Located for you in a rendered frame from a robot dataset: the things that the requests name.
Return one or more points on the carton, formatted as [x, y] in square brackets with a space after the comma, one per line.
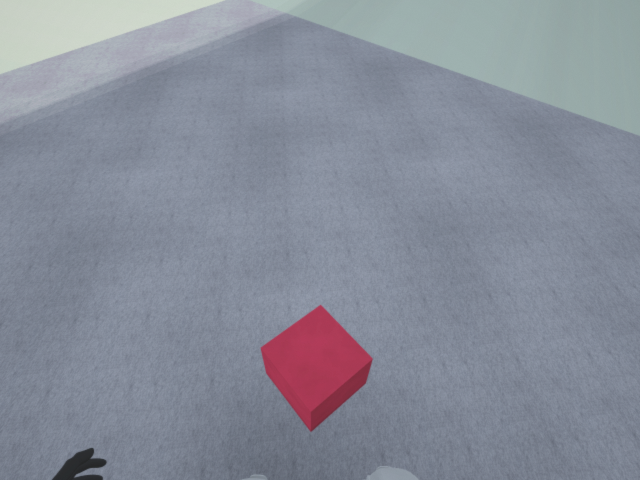
[316, 365]

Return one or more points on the left robot hand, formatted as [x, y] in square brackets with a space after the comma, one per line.
[78, 463]

